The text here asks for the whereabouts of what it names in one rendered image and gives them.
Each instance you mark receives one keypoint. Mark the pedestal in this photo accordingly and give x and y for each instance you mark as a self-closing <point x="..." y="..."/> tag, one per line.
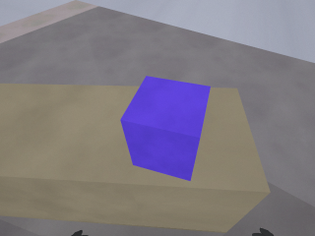
<point x="64" y="156"/>

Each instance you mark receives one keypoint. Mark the carton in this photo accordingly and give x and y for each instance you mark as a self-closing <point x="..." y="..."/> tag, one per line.
<point x="163" y="125"/>

